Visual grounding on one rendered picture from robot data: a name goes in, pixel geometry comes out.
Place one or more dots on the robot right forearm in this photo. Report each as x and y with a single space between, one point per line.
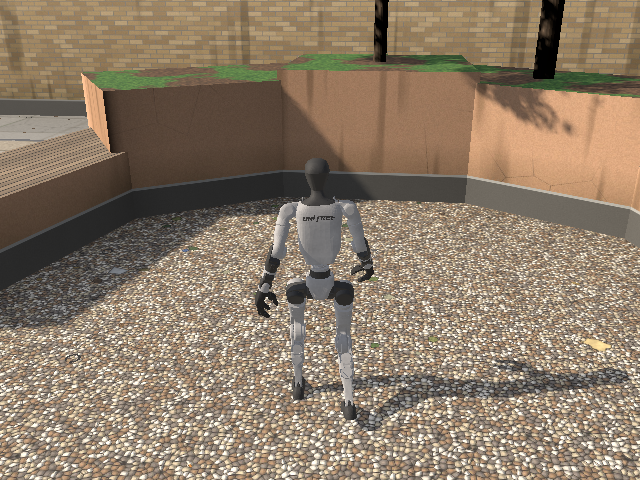
365 257

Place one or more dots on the robot right foot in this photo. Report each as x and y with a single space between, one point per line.
349 411

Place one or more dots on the left robot upper arm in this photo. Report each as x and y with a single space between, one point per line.
286 212

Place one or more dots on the robot left forearm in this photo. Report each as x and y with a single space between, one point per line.
269 272

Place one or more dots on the robot foot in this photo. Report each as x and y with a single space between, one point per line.
298 392
349 411

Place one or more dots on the robot right hand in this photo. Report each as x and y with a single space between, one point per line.
367 276

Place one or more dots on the right robot upper arm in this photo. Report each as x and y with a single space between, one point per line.
349 210

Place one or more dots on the robot left foot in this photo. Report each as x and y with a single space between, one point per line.
298 392

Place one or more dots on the robot left hand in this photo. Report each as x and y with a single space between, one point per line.
259 302

